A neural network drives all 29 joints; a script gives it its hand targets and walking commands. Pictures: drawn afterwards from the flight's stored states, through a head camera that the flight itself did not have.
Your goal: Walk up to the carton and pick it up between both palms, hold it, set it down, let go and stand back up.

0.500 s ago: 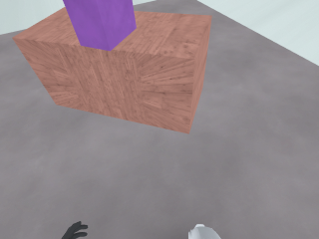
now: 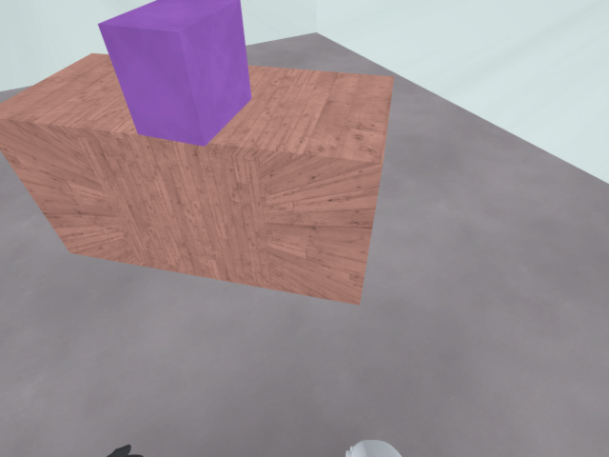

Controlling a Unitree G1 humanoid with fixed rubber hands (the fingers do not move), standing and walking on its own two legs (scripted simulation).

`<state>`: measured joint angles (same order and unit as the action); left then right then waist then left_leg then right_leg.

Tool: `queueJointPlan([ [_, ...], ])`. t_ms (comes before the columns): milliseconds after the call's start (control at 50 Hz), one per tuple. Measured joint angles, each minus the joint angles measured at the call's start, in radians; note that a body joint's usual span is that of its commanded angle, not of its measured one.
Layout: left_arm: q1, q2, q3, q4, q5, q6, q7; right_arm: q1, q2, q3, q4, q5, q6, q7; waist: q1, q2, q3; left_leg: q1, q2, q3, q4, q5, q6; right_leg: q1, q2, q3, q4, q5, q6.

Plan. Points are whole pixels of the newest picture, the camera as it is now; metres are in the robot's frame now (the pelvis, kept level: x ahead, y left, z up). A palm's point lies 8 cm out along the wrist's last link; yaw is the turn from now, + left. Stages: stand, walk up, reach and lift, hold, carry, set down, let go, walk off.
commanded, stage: walk up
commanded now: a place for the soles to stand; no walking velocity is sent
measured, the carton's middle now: (188, 67) +1.11 +0.33 +0.08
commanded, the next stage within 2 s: none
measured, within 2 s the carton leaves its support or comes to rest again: neither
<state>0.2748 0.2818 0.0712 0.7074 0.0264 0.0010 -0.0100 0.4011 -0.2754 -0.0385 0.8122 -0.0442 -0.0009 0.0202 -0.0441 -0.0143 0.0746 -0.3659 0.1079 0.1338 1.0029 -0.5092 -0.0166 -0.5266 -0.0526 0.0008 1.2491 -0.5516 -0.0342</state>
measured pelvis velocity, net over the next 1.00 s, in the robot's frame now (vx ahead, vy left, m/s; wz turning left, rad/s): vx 0.34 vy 0.24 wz -0.05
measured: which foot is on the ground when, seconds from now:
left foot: down 0.00-0.06, up 0.08-0.36, down 0.38-0.68, up 0.70-1.00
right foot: up 0.00-0.04, down 0.06-0.38, up 0.40-0.66, down 0.68-1.00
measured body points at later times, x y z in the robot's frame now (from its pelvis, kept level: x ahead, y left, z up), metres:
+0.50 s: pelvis +0.18 +0.13 +0.00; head +0.19 +0.12 +0.45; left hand +0.23 +0.42 -0.11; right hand +0.34 -0.12 -0.09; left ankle +0.26 +0.25 -0.67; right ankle +0.12 -0.05 -0.60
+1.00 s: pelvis +0.34 +0.24 +0.02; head +0.37 +0.21 +0.47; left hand +0.40 +0.51 -0.09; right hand +0.46 -0.03 -0.11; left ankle +0.46 +0.39 -0.66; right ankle +0.31 +0.04 -0.67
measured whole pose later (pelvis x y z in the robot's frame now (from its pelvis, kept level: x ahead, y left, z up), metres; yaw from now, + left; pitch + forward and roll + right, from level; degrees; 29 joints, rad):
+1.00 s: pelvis +0.34 +0.24 +0.02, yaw -3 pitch -4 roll -1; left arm 0.37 0.24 0.03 0.73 0.06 -0.04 0.06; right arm 0.23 -0.30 -0.06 0.66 -0.03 0.05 0.09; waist 0.02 0.09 0.14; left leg -0.56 0.14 0.01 0.94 -0.39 0.00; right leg -0.29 -0.15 -0.01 0.86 -0.49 0.07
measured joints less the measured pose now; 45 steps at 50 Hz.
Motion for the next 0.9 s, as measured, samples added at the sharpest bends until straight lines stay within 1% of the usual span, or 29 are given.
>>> queueJointPlan([
  [40,0.001,-0.019,-0.005,-0.027,-0.012,-0.019,-0.005,0.009,-0.009,0.001,0.018,-0.004,0.012,0.002,0.002,0.020,0.001,0.021,0.008,0.008,-0.008,-0.023,0.004,0.058,0.009,-0.030,-0.199,0.020,-0.018],
  [60,0.008,-0.027,-0.010,-0.041,-0.013,-0.034,-0.003,0.013,-0.016,0.002,0.020,-0.006,0.020,0.005,0.005,0.037,0.000,0.019,0.015,0.003,0.008,-0.045,0.015,0.079,0.022,-0.036,-0.266,0.075,-0.019],
  [80,0.014,-0.037,-0.018,-0.051,-0.006,-0.047,0.003,0.014,-0.024,0.003,0.021,-0.008,0.030,0.007,0.007,0.060,0.001,0.005,0.017,-0.022,0.045,-0.071,0.024,0.079,0.032,-0.047,-0.257,0.091,-0.008],
  [120,0.035,-0.050,-0.044,-0.056,0.010,-0.058,0.024,0.009,-0.035,0.005,0.014,-0.009,0.055,0.014,0.013,0.082,-0.002,-0.050,-0.031,-0.087,0.174,-0.086,0.015,0.088,0.026,-0.053,-0.237,0.068,0.017],
  [140,0.045,-0.059,-0.055,-0.047,0.016,-0.058,0.038,-0.003,-0.043,0.005,0.008,-0.010,0.064,0.017,0.018,0.093,0.001,-0.080,-0.049,-0.103,0.241,-0.060,0.008,0.106,0.021,-0.052,-0.246,0.057,0.027],
  [180,0.064,-0.073,-0.072,-0.022,0.030,-0.055,0.061,-0.041,-0.055,0.003,-0.012,-0.012,0.069,0.021,0.030,0.112,0.017,-0.139,-0.057,-0.104,0.321,-0.007,-0.008,0.150,0.007,-0.047,-0.283,0.051,0.046],
  [200,0.073,-0.077,-0.077,-0.008,0.034,-0.053,0.068,-0.063,-0.059,0.001,-0.027,-0.014,0.066,0.023,0.037,0.120,0.027,-0.165,-0.052,-0.101,0.328,0.003,-0.014,0.173,-0.001,-0.045,-0.306,0.053,0.058],
  [260,0.098,-0.076,-0.080,0.028,0.036,-0.051,0.074,-0.134,-0.059,-0.005,-0.090,-0.005,0.054,0.034,0.056,0.130,0.052,-0.221,-0.025,-0.106,0.243,0.019,-0.017,0.235,-0.025,-0.033,-0.374,0.058,0.084],
  [300,0.113,-0.063,-0.075,0.042,0.034,-0.048,0.071,-0.182,-0.049,-0.006,-0.134,0.006,0.041,0.046,0.070,0.121,0.063,-0.231,-0.007,-0.112,0.120,0.056,-0.006,0.265,-0.045,-0.019,-0.406,0.055,0.099],
  [340,0.126,-0.044,-0.064,0.046,0.030,-0.041,0.064,-0.218,-0.034,-0.007,-0.171,0.014,0.023,0.057,0.083,0.102,0.065,-0.210,0.003,-0.107,-0.031,0.121,0.011,0.284,-0.069,-0.003,-0.415,0.036,0.109],
  [360,0.135,-0.033,-0.057,0.046,0.028,-0.036,0.060,-0.228,-0.026,-0.008,-0.189,0.015,0.011,0.061,0.088,0.088,0.061,-0.184,0.002,-0.094,-0.109,0.165,0.020,0.288,-0.085,0.009,-0.403,0.016,0.107],
  [380,0.147,-0.023,-0.051,0.042,0.025,-0.031,0.055,-0.230,-0.021,-0.009,-0.209,0.013,-0.002,0.062,0.090,0.077,0.051,-0.152,-0.005,-0.079,-0.175,0.214,0.030,0.283,-0.099,0.024,-0.374,-0.011,0.094],
  [400,0.152,-0.013,-0.044,0.040,0.020,-0.026,0.051,-0.234,-0.014,-0.010,-0.222,0.009,-0.016,0.058,0.087,0.057,0.049,-0.153,-0.020,-0.061,-0.155,0.241,0.026,0.267,-0.115,0.054,-0.314,-0.032,0.070],
  [420,0.153,-0.006,-0.038,0.037,0.011,-0.018,0.048,-0.235,-0.008,-0.006,-0.230,0.005,-0.026,0.052,0.082,0.047,0.046,-0.164,-0.027,-0.050,-0.104,0.218,0.022,0.236,-0.105,0.091,-0.222,-0.019,0.045],
  [440,0.149,-0.001,-0.035,0.034,0.000,-0.008,0.047,-0.233,-0.004,0.001,-0.231,0.007,-0.028,0.042,0.075,0.045,0.040,-0.169,-0.029,-0.045,-0.062,0.183,0.021,0.202,-0.074,0.122,-0.117,-0.031,0.030],
  [460,0.141,0.004,-0.031,0.028,-0.006,0.002,0.047,-0.230,0.003,0.011,-0.224,0.010,-0.027,0.032,0.070,0.040,0.036,-0.163,-0.029,-0.039,-0.038,0.151,0.024,0.165,-0.043,0.138,-0.012,-0.032,0.019],
  [500,0.113,0.011,-0.024,0.010,-0.007,0.011,0.047,-0.220,0.018,0.026,-0.198,0.013,-0.019,0.012,0.061,0.027,0.038,-0.128,-0.029,-0.023,-0.031,0.127,0.033,0.094,-0.006,0.119,0.135,0.002,0.010],
  [540,0.079,0.010,-0.017,-0.010,-0.005,0.007,0.043,-0.205,0.031,0.032,-0.163,0.011,-0.012,0.002,0.053,0.011,0.047,-0.084,-0.032,-0.003,-0.042,0.105,0.039,0.041,0.004,0.075,0.156,0.028,0.012],
  [580,0.047,-0.001,-0.015,-0.031,-0.007,0.001,0.035,-0.184,0.037,0.033,-0.128,0.009,-0.004,-0.001,0.044,0.000,0.052,-0.044,-0.038,0.018,-0.062,0.081,0.043,0.013,0.004,0.035,0.073,0.026,0.016],
  [640,0.012,-0.030,-0.021,-0.057,-0.012,-0.013,0.026,-0.152,0.023,0.029,-0.092,0.005,0.008,-0.001,0.025,0.010,0.056,0.000,-0.040,0.045,-0.085,0.057,0.052,0.016,0.009,-0.020,-0.147,0.014,0.012],
  [660,0.008,-0.041,-0.024,-0.066,-0.013,-0.021,0.024,-0.141,0.014,0.028,-0.083,0.005,0.015,0.001,0.020,0.020,0.055,0.010,-0.038,0.053,-0.083,0.045,0.053,0.033,0.015,-0.036,-0.242,0.049,0.003],
  [680,0.009,-0.052,-0.027,-0.076,-0.012,-0.032,0.023,-0.128,0.003,0.026,-0.076,0.004,0.024,0.003,0.016,0.033,0.050,0.014,-0.032,0.057,-0.070,0.027,0.052,0.055,0.027,-0.045,-0.326,0.127,-0.007],
  [700,0.012,-0.064,-0.031,-0.084,-0.006,-0.043,0.025,-0.115,-0.010,0.022,-0.069,0.002,0.035,0.006,0.011,0.055,0.044,0.009,-0.022,0.048,-0.040,-0.005,0.049,0.061,0.040,-0.049,-0.338,0.200,-0.008],
  [720,0.019,-0.070,-0.038,-0.092,0.006,-0.051,0.030,-0.101,-0.018,0.017,-0.063,0.000,0.049,0.009,0.009,0.070,0.034,-0.010,-0.027,0.025,0.012,-0.049,0.042,0.058,0.042,-0.054,-0.319,0.196,-0.004],
  [740,0.024,-0.076,-0.048,-0.093,0.018,-0.053,0.039,-0.089,-0.026,0.012,-0.059,-0.001,0.066,0.013,0.010,0.081,0.025,-0.039,-0.045,-0.011,0.084,-0.076,0.035,0.060,0.038,-0.056,-0.303,0.170,0.004],
  [780,0.030,-0.087,-0.063,-0.080,0.033,-0.050,0.064,-0.081,-0.044,0.003,-0.052,-0.003,0.091,0.021,0.017,0.103,0.024,-0.100,-0.070,-0.062,0.227,-0.052,0.019,0.086,0.026,-0.058,-0.302,0.127,0.020],
  [800,0.034,-0.092,-0.067,-0.070,0.039,-0.049,0.075,-0.085,-0.052,-0.001,-0.051,-0.006,0.097,0.025,0.022,0.115,0.029,-0.130,-0.070,-0.074,0.276,-0.027,0.010,0.104,0.020,-0.058,-0.311,0.118,0.029],
  [840,0.043,-0.096,-0.071,-0.046,0.044,-0.049,0.087,-0.098,-0.061,-0.010,-0.061,-0.012,0.098,0.031,0.030,0.133,0.042,-0.181,-0.051,-0.091,0.310,0.003,-0.005,0.142,0.003,-0.060,-0.341,0.114,0.049],
  [900,0.060,-0.086,-0.067,-0.010,0.043,-0.053,0.087,-0.129,-0.057,-0.018,-0.095,-0.006,0.091,0.044,0.040,0.140,0.062,-0.230,-0.010,-0.119,0.244,0.028,-0.013,0.193,-0.024,-0.054,-0.383,0.109,0.077],
])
